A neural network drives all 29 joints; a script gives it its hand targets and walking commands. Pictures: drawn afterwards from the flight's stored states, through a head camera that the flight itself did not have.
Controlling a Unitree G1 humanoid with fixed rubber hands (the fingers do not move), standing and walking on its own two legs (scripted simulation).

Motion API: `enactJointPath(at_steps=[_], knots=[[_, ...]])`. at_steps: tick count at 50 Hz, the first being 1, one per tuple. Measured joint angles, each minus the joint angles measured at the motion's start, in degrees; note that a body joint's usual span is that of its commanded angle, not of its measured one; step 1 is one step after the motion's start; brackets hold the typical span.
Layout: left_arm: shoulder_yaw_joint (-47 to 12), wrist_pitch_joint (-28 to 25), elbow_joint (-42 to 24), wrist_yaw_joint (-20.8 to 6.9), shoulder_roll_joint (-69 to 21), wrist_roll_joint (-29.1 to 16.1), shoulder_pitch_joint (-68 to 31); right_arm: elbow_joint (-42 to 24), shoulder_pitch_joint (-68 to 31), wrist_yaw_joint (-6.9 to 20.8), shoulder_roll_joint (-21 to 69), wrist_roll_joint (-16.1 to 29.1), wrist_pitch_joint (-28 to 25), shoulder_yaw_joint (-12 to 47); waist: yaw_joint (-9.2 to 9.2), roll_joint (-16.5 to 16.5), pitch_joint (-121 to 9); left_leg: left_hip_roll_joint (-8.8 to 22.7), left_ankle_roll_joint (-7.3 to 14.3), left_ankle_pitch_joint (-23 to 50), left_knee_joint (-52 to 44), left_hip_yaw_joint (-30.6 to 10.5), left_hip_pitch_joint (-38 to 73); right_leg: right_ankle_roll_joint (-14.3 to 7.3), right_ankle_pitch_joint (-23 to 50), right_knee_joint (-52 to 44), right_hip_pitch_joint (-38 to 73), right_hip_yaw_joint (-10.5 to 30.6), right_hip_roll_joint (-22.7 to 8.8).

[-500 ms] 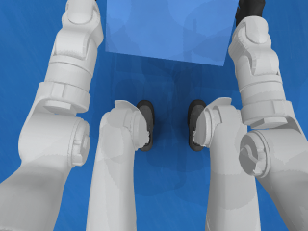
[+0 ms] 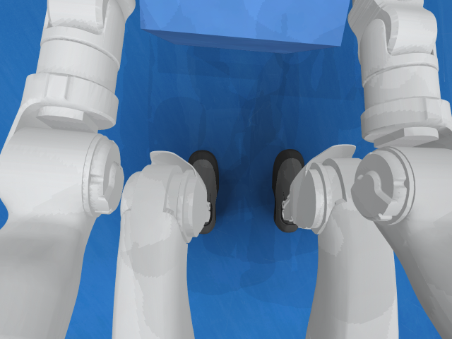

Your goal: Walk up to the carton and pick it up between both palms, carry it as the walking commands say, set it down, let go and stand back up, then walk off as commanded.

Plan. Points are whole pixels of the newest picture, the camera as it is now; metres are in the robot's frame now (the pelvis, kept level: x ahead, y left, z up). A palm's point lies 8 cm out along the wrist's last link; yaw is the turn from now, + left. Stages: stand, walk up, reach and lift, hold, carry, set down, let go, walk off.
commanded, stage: set down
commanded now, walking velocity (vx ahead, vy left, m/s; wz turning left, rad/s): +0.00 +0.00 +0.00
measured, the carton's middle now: out of the picture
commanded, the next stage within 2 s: none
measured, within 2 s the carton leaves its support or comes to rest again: rests again in 0.80 s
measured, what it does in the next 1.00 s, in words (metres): stands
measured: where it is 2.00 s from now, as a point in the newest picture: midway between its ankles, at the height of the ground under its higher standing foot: (244, 204)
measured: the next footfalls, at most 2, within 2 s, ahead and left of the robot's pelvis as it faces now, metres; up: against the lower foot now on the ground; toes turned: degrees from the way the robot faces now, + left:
none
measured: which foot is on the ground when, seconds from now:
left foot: down 0.00-1.00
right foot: down 0.00-1.00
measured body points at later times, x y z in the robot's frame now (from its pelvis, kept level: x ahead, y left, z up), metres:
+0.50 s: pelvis +0.00 +0.00 -0.03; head +0.39 +0.01 +0.19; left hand +0.57 +0.15 -0.23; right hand +0.57 -0.16 -0.22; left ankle +0.12 +0.08 -0.39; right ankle +0.12 -0.13 -0.39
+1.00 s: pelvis +0.00 +0.00 -0.04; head +0.39 +0.01 +0.18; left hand +0.58 +0.15 -0.23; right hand +0.58 -0.16 -0.22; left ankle +0.12 +0.08 -0.39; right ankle +0.12 -0.13 -0.39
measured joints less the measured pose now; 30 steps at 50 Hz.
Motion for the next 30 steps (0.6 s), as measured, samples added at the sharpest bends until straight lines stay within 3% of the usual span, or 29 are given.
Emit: enactJointPath(at_steps=[6, 15, 23, 30], knots=[[0.0, 0.14, 2.66, -1.61, -0.1, 0.0, 0.42, 3.89, -0.92, 1.79, -0.21, -2.69, 0.25, -2.21, -0.09, -0.06, -1.63, 0.0, 0.1, -0.77, 1.44, -0.01, -2.48, 0.0, -0.83, 1.34, -2.35, -0.08, 0.01], [-0.14, 0.14, -1.44, -0.11, 0.21, 0.0, 1.51, 3.8, -3.9, 1.85, -1.82, -0.25, -0.08, 0.03, -0.21, -0.91, 0.0, 0.0, 0.1, -1.1, 4.56, -0.09, -3.58, 0.0, -1.11, 4.39, -3.41, -0.14, 0.22], [-0.14, 0.46, 2.3, -2.32, 0.16, 0.0, 1.94, 8.83, -4.04, 2.51, -1.87, -1.62, -0.15, -1.54, -0.28, -0.93, -1.12, 0.0, 0.1, -0.72, 5.32, -0.09, -5.09, 0.0, -0.79, 5.16, -4.88, -0.17, 0.23], [-1.74, 0.45, 0.28, -1.68, 1.23, 0.01, 2.05, 8.79, -6.23, 2.51, -2.21, -1.17, -0.51, -0.95, -0.28, -1.08, -0.02, 0.0, 0.1, -0.72, 6.3, -0.09, -5.86, 0.0, -0.83, 6.13, -5.59, -0.2, 0.25]])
